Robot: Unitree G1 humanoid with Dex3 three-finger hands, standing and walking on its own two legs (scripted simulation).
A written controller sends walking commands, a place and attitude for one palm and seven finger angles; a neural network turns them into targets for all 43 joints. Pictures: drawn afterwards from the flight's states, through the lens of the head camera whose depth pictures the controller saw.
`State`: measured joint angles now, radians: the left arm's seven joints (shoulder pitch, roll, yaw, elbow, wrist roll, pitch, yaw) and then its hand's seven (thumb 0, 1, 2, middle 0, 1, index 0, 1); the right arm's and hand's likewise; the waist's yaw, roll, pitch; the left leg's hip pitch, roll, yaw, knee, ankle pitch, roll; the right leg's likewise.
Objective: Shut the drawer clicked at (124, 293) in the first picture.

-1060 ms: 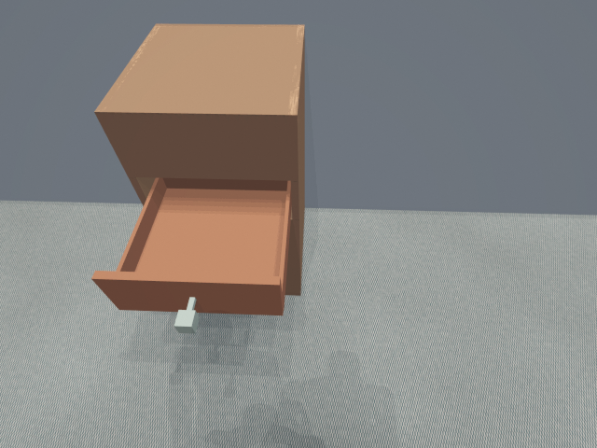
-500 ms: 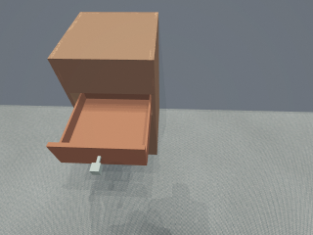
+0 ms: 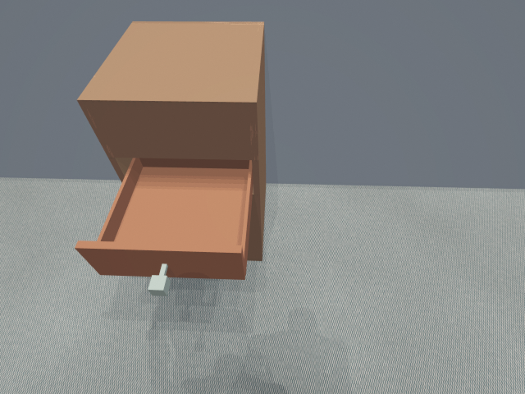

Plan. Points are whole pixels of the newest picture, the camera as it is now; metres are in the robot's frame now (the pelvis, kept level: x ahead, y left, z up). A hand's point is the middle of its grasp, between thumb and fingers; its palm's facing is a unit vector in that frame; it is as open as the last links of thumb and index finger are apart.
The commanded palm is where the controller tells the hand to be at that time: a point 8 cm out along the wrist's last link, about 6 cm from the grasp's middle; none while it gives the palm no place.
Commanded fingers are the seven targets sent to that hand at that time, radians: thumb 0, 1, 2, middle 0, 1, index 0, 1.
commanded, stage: come to a stop and stand still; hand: left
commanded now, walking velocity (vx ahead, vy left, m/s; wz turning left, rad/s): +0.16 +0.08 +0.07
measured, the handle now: (161, 278) +0.39 +0.27 -0.24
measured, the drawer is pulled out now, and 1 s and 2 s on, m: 0.30 0.30 0.30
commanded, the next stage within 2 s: none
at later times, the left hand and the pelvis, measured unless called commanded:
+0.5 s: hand out of the picture +0.00 +0.23 -0.19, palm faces +0.05 -0.99 -0.16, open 7.3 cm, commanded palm none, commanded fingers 0.00 0.90 0.90 -0.20 -0.30 -0.20 -0.30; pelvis +0.00 +0.08 -0.01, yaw +0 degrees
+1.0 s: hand out of the picture -0.08 +0.28 -0.18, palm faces +0.02 -0.99 -0.16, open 7.4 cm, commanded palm none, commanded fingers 0.00 0.90 0.90 -0.20 -0.30 -0.20 -0.30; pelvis -0.02 +0.12 -0.01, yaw -2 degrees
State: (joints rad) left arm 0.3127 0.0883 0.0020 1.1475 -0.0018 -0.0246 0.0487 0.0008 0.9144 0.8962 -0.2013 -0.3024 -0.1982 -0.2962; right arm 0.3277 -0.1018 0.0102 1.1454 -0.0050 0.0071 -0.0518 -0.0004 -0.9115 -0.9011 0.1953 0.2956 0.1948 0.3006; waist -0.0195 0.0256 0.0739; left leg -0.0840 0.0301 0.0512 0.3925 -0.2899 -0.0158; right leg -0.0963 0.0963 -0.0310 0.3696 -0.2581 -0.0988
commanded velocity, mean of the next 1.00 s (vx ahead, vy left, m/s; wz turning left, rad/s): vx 0.01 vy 0.00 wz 0.00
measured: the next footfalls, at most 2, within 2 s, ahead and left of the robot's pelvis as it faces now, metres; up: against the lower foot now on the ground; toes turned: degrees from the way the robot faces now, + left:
left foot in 1.74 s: -0.03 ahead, +0.34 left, +0.00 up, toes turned +0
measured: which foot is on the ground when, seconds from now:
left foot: down 0.00-1.00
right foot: down 0.00-1.00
